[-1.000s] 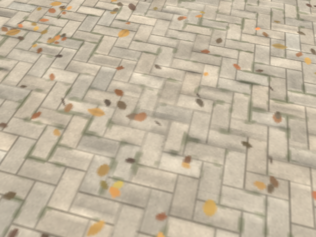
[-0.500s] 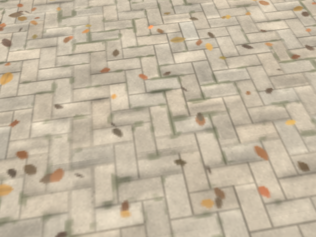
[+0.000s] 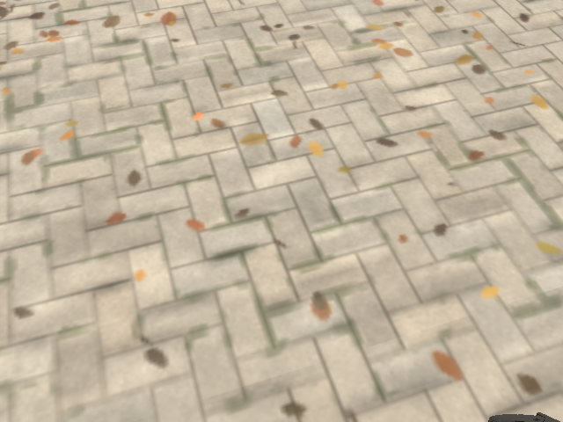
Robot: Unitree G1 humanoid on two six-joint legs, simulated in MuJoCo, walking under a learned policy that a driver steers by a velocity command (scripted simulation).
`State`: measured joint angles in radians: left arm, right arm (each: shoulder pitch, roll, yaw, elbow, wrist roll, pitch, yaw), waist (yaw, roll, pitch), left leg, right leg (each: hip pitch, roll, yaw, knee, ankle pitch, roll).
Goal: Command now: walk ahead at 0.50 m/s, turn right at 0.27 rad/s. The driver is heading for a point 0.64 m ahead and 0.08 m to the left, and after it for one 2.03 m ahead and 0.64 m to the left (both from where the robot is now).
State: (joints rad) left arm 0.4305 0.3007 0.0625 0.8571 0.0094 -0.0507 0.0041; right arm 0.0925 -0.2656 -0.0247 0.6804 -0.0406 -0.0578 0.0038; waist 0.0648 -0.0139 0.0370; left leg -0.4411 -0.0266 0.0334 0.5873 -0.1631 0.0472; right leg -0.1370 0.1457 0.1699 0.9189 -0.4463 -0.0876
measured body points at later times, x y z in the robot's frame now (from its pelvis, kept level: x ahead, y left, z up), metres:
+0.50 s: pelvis +0.25 -0.03 +0.01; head +0.28 -0.04 +0.46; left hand +0.45 +0.19 -0.09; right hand +0.21 -0.28 -0.14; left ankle +0.11 +0.09 -0.67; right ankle +0.34 -0.11 -0.72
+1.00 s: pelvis +0.29 +0.00 +0.01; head +0.30 +0.03 +0.46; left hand +0.30 +0.28 -0.13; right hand +0.48 -0.23 -0.09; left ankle +0.28 +0.08 -0.72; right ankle +0.32 -0.12 -0.68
